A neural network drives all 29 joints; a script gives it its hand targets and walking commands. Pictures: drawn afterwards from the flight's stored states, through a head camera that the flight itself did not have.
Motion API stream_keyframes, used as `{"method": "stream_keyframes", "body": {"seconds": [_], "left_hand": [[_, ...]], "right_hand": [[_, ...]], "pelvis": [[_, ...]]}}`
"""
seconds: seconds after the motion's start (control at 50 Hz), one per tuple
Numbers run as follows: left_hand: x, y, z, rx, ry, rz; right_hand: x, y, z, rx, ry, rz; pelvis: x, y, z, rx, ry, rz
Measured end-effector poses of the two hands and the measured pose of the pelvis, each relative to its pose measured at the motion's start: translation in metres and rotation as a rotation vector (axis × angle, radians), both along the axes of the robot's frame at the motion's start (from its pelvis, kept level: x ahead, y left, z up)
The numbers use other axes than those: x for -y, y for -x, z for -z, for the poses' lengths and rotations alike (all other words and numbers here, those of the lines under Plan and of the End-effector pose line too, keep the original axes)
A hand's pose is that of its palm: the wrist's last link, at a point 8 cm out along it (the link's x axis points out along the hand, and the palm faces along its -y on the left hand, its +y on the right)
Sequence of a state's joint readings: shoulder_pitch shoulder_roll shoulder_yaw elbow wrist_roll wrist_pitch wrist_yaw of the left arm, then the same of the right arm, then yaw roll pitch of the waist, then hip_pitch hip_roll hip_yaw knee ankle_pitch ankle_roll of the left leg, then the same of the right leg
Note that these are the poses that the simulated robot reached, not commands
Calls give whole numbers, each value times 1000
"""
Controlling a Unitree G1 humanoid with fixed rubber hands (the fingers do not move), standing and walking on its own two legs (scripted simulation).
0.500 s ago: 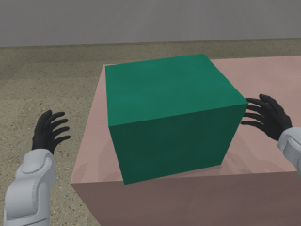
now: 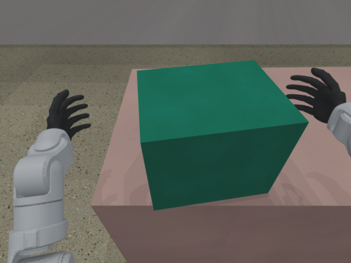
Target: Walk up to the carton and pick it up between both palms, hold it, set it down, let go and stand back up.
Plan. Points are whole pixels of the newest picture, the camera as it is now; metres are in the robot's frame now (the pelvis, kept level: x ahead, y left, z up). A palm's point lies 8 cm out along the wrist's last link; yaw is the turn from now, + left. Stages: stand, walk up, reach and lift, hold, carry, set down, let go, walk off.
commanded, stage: reach and lift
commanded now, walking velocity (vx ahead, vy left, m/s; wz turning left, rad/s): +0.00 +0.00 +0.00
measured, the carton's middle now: (204, 134) +0.44 -0.03 +0.07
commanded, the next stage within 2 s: none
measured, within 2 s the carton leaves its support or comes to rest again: neither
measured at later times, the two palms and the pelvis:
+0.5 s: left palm (61, 104) +0.36 +0.27 +0.22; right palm (318, 74) +0.45 -0.24 +0.25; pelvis +0.00 +0.00 +0.00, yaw +1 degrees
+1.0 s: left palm (75, 135) +0.35 +0.27 +0.14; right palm (302, 101) +0.45 -0.24 +0.17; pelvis +0.00 +0.00 +0.00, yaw +0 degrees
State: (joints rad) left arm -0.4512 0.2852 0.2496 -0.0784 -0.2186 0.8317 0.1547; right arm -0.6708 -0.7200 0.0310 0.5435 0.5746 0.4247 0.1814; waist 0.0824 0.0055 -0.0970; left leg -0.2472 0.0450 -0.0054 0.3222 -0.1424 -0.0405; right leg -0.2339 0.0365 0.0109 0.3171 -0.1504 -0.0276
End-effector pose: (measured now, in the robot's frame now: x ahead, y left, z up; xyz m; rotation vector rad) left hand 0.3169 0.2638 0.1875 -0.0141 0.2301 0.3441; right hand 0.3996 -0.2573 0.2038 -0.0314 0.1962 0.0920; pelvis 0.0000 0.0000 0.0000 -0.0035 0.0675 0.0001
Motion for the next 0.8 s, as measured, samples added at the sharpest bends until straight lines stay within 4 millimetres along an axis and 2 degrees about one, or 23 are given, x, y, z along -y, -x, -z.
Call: {"method": "stream_keyframes", "body": {"seconds": [0.24,0.54,0.66,0.8], "left_hand": [[-4,-19,-18,6,-8,6],[-5,-43,-36,-11,-17,11],[-10,-48,-28,-35,-8,-7],[-13,-42,6,-77,8,-13]], "right_hand": [[-3,-23,-22,32,-13,-7],[-19,-55,-42,34,-34,-30],[-22,-62,-31,10,-37,-25],[-25,-62,5,-37,-27,-13]], "pelvis": [[-6,-4,0,-28,4,1],[1,-4,2,-70,6,-19],[3,-5,2,-81,7,-22],[2,-6,2,-85,8,-22]]}}
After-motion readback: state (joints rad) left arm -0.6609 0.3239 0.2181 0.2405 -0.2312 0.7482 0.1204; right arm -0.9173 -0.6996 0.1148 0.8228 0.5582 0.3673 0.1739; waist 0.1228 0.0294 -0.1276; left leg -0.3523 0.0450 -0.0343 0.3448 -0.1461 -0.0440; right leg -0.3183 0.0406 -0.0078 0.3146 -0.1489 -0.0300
